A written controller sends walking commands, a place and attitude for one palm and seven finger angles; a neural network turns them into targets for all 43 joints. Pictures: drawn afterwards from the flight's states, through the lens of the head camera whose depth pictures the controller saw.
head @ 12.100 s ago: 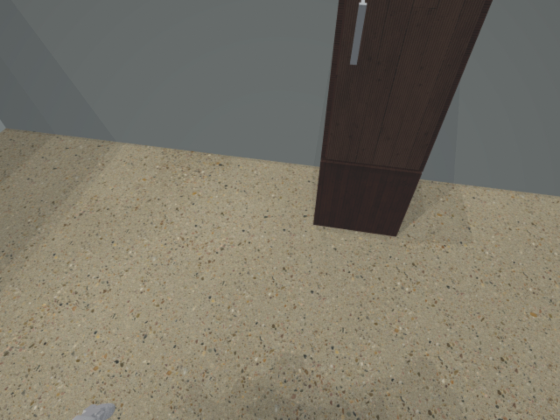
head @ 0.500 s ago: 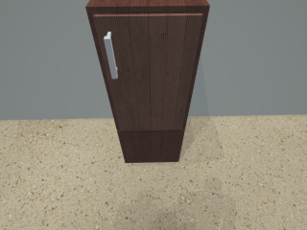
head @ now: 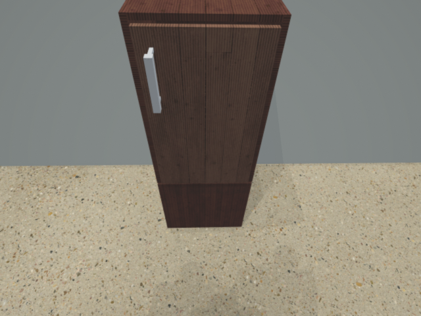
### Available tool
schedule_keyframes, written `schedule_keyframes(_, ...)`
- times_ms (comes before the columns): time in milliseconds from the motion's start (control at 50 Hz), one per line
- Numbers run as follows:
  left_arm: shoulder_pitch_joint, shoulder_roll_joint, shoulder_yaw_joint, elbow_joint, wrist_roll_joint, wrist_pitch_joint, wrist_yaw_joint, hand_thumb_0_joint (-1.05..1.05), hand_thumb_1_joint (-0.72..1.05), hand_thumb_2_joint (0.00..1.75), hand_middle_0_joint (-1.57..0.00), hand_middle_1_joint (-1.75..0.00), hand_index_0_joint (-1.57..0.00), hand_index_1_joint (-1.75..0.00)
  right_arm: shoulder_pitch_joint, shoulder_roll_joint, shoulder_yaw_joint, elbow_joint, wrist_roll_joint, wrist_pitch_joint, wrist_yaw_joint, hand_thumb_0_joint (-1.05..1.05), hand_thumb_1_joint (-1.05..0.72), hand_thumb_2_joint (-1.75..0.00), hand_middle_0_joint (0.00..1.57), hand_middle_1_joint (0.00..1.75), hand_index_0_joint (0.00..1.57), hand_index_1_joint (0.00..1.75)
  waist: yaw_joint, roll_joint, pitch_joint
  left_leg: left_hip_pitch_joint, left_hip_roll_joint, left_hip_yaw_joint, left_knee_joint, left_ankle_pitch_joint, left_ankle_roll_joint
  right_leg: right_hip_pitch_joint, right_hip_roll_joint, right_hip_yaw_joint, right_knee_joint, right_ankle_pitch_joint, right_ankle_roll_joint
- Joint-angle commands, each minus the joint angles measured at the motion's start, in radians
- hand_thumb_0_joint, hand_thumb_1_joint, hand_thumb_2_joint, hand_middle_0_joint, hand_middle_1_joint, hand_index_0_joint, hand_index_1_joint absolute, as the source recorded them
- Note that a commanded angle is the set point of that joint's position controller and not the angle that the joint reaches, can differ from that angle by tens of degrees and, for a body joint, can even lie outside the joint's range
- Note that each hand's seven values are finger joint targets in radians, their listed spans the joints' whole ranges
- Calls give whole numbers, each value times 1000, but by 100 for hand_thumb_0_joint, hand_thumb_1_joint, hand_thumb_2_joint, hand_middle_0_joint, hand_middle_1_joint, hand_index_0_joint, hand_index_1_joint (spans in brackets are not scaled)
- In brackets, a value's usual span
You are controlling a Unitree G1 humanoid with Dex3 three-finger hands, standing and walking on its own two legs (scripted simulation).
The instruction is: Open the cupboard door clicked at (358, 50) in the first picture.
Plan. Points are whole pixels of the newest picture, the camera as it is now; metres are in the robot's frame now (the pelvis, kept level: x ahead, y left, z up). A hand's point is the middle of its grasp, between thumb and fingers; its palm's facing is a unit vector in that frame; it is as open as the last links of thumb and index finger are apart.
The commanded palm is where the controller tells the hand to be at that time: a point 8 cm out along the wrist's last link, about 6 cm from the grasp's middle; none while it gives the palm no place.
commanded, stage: shuffle to correct the standing spot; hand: left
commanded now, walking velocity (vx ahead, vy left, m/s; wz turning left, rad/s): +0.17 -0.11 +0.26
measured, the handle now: (154, 81) +0.62 +0.18 +0.12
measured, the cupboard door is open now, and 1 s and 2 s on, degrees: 0 0 0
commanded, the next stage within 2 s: come to a stop and stand still in 0.26 s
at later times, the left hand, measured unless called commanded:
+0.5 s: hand out of the picture -0.03 +0.14 -0.19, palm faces +0.11 -0.99 -0.12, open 7.4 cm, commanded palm none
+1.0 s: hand out of the picture +0.13 +0.15 -0.18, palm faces +0.03 -0.97 -0.23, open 7.4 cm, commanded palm none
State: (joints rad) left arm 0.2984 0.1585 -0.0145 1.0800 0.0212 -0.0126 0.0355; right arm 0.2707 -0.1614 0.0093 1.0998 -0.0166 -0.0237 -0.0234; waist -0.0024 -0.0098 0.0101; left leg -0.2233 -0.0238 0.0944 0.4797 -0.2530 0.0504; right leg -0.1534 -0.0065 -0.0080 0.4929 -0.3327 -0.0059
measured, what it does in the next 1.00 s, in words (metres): steps on the spot: left foot, then right foot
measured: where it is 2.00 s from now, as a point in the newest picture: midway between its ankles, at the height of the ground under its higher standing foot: outside the picture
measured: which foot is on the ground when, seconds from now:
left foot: down 0.00-0.24, up 0.26-0.42, down 0.44-1.00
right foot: down 0.00-0.44, up 0.46-0.82, down 0.84-1.00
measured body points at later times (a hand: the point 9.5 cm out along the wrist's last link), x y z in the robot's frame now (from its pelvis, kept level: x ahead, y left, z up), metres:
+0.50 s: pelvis +0.08 +0.01 -0.02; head +0.10 +0.04 +0.43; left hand -0.04 +0.20 -0.18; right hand +0.16 -0.23 -0.15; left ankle +0.10 +0.08 -0.74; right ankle -0.03 -0.12 -0.70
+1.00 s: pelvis +0.06 -0.04 -0.02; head +0.04 -0.04 +0.43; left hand +0.13 +0.20 -0.16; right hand +0.13 -0.28 -0.16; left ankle +0.10 +0.08 -0.74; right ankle +0.10 -0.18 -0.74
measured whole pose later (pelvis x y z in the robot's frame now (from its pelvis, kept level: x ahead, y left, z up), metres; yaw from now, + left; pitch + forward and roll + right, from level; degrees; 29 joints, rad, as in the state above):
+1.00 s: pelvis +0.06 -0.04 -0.02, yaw +2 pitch -3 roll +0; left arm 0.25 0.19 0.01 0.95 0.04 0.03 0.03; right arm 0.25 -0.19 -0.06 0.94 -0.02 0.03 0.00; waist -0.03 0.00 0.01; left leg -0.34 0.01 0.03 0.72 -0.32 0.01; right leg -0.32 -0.04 -0.01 0.73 -0.35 0.03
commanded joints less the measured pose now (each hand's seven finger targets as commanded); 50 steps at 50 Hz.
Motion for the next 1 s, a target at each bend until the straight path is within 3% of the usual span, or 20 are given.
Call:
schedule_keyframes(0,86,78,26,-19,4,-3,-3,0,90,90,-20,-30,-20,-30,47,-112,-26,-31,-4,-7,-3,0,-90,-90,20,30,20,30,3,38,69,-12,158,-190,-143,-120,32,-102,-56,19,-39,-52,-37)
schedule_keyframes(80,100,76,32,-27,13,-5,-15,0,90,90,-20,-30,-20,-30,45,-128,-41,-48,-4,-3,-1,0,-90,-90,20,30,20,30,9,49,109,-75,193,-271,-172,-246,70,-129,-42,-11,3,-97,-39)
schedule_keyframes(160,151,85,41,-16,11,-18,-17,0,90,90,-20,-30,-20,-30,37,-103,-41,-67,-3,-13,-1,0,-90,-90,20,30,20,30,23,-11,88,-147,135,-191,-26,-105,55,-47,-87,56,-59,-67,-61)
schedule_keyframes(200,220,118,52,5,8,-24,-9,0,90,90,-20,-30,-20,-30,3,-58,-32,-88,-1,-19,2,0,-90,-90,20,30,20,30,42,-185,70,-277,39,-43,191,-59,14,90,-199,199,-152,43,-115)
schedule_keyframes(240,295,126,59,29,12,-38,0,0,90,90,-20,-30,-20,-30,-86,-46,-35,-124,-7,-21,9,0,-90,-90,20,30,20,30,78,-197,113,-446,32,-18,420,-277,-3,171,-314,309,-191,379,-211)
schedule_keyframes(320,268,119,57,31,25,-45,13,0,90,90,-20,-30,-20,-30,-124,-16,-37,-142,3,-25,20,0,-90,-90,20,30,20,30,52,-99,106,-437,71,-24,367,-278,2,192,-278,166,-110,647,-215)
schedule_keyframes(380,171,104,47,19,4,-36,8,0,90,90,-20,-30,-20,-30,85,-3,-29,-58,2,-27,8,0,-90,-90,20,30,20,30,-64,-78,18,34,6,55,51,84,-4,-27,-142,-3,69,700,-106)
schedule_keyframes(400,172,87,44,9,-5,-32,8,0,90,90,-20,-30,-20,-30,194,-62,-38,-22,-2,-29,-8,0,-90,-90,20,30,20,30,-94,15,-65,247,106,-70,32,379,31,-142,-99,-27,234,603,-50)
schedule_keyframes(420,195,43,35,-2,-23,-30,13,0,90,90,-20,-30,-20,-30,261,-149,-48,-15,-5,-34,-21,0,-90,-90,20,30,20,30,-95,250,-154,352,386,-390,-6,852,170,-285,-15,-72,470,71,12)
schedule_keyframes(440,212,51,34,-10,-27,-26,20,0,90,90,-20,-30,-20,-30,242,-163,-41,-23,12,-21,-28,0,-90,-90,20,30,20,30,-62,234,-198,314,481,-449,-56,1123,256,-253,-14,19,570,-273,6)
schedule_keyframes(520,112,71,48,-19,2,12,16,0,90,90,-20,-30,-20,-30,-5,-158,-39,-82,9,-25,-35,0,-90,-90,20,30,20,30,9,110,89,-34,365,-232,-135,870,185,-210,-87,23,471,-180,19)
schedule_keyframes(740,24,36,63,-127,5,49,-2,0,90,90,-20,-30,-20,-30,-47,-154,-84,-153,-17,17,-10,0,-90,-90,20,30,20,30,7,187,-31,-18,295,-146,-132,415,136,-201,-44,-46,336,-56,38)
schedule_keyframes(760,89,103,56,-85,-5,27,18,0,90,90,-20,-30,-20,-30,-135,-242,-106,-173,10,-2,-11,0,-90,-90,20,30,20,30,55,73,-158,42,335,-151,73,523,67,-152,-110,57,163,-3,3)
schedule_keyframes(780,120,120,61,-97,1,7,9,0,90,90,-20,-30,-20,-30,-159,-222,-94,-225,6,-3,-1,0,-90,-90,20,30,20,30,81,1,-120,57,238,-95,151,420,14,-112,-87,10,-73,208,9)
schedule_keyframes(800,29,172,75,-163,18,3,8,0,90,90,-20,-30,-20,-30,-34,-101,-83,-236,3,6,7,0,-90,-90,20,30,20,30,7,-255,-114,-139,94,-36,245,8,-37,-30,-211,175,-82,411,-25)
schedule_keyframes(840,2,205,62,-182,21,-8,9,0,90,90,-20,-30,-20,-30,-39,-73,-75,-232,0,30,11,0,-90,-90,20,30,20,30,10,-129,-102,-163,39,-51,367,-259,-56,-79,-289,206,-71,455,-158)
schedule_keyframes(860,-18,212,57,-191,26,1,6,0,90,90,-20,-30,-20,-30,-29,-44,-75,-240,-1,31,18,0,-90,-90,20,30,20,30,-15,-5,-50,-102,12,-27,305,-224,-59,-183,-240,154,-62,287,-130)
schedule_keyframes(900,-78,217,76,-206,14,-1,8,0,90,90,-20,-30,-20,-30,20,-84,-78,-236,-1,39,17,0,-90,-90,20,30,20,30,-45,-237,-64,-95,26,-31,243,-122,-53,-188,-193,139,-23,227,-101)
schedule_keyframes(920,-107,202,68,-214,8,1,10,0,90,90,-20,-30,-20,-30,37,-104,-78,-231,3,31,15,0,-90,-90,20,30,20,30,-56,-233,-39,-30,37,-55,156,-69,-46,-253,-177,115,-17,100,-82)
schedule_keyframes(980,-81,139,57,-230,3,32,6,0,90,90,-20,-30,-20,-30,31,-147,-77,-223,-14,18,18,0,-90,-90,20,30,20,30,-31,202,129,-178,162,-281,-121,-236,11,-312,-23,-4,86,-204,-4)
